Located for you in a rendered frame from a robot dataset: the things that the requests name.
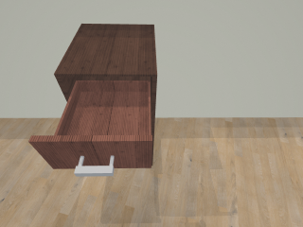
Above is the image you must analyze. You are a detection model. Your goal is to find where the drawer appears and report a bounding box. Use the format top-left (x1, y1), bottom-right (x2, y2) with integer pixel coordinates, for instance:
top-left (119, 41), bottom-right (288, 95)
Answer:
top-left (28, 80), bottom-right (152, 169)

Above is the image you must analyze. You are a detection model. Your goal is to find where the handle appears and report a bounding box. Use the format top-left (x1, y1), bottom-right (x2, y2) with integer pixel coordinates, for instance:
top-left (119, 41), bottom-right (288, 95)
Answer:
top-left (74, 155), bottom-right (115, 177)

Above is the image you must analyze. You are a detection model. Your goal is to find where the cabinet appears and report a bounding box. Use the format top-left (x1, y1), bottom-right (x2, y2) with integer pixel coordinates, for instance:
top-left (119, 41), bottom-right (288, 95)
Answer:
top-left (54, 24), bottom-right (157, 165)

